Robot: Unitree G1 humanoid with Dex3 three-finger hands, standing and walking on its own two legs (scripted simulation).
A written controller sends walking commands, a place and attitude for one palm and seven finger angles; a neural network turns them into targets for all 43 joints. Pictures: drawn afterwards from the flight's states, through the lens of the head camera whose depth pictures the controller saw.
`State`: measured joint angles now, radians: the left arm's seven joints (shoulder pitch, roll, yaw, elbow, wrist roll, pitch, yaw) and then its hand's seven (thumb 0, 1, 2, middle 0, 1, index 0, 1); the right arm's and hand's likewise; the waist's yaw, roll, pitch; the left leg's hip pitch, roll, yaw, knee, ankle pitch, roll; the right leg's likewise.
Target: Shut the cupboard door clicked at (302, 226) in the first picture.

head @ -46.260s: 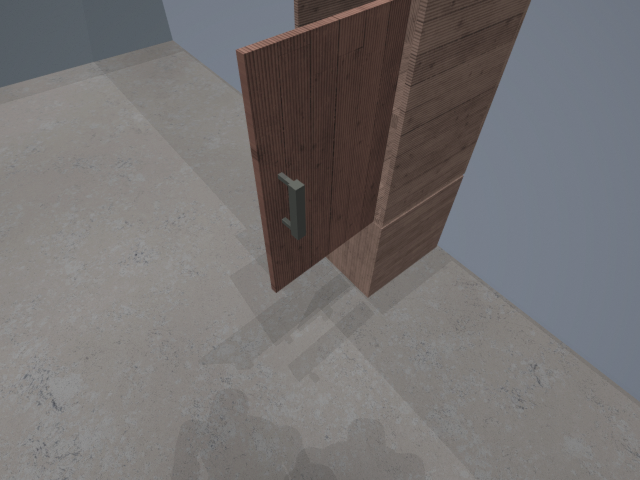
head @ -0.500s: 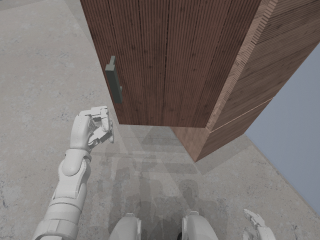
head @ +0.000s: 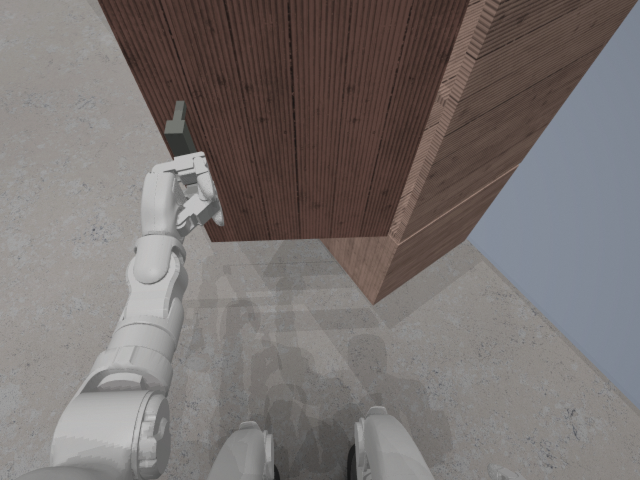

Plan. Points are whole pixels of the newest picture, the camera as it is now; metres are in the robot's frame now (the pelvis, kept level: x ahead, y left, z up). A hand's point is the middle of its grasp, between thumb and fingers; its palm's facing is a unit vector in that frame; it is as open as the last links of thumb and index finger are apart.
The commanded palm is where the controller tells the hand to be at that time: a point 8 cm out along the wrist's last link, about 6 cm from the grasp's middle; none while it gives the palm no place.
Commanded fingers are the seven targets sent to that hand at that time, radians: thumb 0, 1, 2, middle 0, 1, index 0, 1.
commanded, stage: bring the fist close to the handle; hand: left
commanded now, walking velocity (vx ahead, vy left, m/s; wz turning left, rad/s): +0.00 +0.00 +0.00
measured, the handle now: (192, 153) +0.53 +0.15 +0.05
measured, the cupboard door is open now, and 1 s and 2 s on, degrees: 58 47 34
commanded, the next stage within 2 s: push the door shut along its arc in 0.20 s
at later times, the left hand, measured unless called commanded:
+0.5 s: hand (221, 200) +0.45 +0.11 +0.05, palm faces -0.05 -1.00 -0.05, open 3.1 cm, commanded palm +0.44 +0.16 +0.05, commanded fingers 0.00 0.90 0.90 -1.30 -1.50 -1.30 -1.50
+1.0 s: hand (218, 158) +0.51 +0.12 +0.06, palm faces -0.17 -0.98 -0.05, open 3.1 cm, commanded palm +0.51 +0.15 +0.05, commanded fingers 0.00 0.90 0.90 -1.30 -1.50 -1.30 -1.50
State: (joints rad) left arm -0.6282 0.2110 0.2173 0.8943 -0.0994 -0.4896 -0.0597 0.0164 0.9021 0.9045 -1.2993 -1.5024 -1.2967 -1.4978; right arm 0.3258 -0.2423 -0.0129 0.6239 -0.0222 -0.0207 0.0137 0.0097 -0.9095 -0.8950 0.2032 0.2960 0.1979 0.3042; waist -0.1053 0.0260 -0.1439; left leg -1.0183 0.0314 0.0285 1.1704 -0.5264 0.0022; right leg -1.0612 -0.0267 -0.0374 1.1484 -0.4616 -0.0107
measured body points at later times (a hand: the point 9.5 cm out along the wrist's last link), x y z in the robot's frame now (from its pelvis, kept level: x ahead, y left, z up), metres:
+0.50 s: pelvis -0.01 +0.00 +0.00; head +0.10 +0.00 +0.43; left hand +0.45 +0.16 +0.06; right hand +0.08 -0.26 -0.12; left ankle +0.01 +0.12 -0.64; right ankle +0.04 -0.12 -0.64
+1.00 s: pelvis -0.02 +0.00 -0.03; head +0.13 +0.02 +0.40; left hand +0.52 +0.17 +0.06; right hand -0.01 -0.27 -0.14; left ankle +0.01 +0.12 -0.64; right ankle +0.04 -0.12 -0.64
